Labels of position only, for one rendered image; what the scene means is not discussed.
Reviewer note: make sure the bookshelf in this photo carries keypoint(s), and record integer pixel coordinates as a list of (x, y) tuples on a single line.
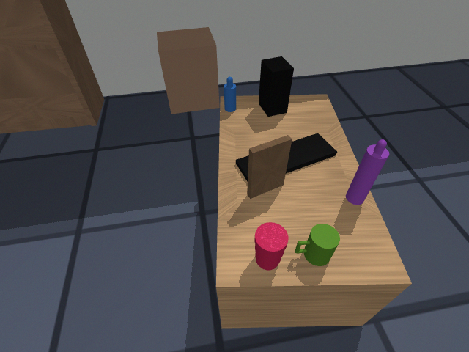
[(46, 80)]

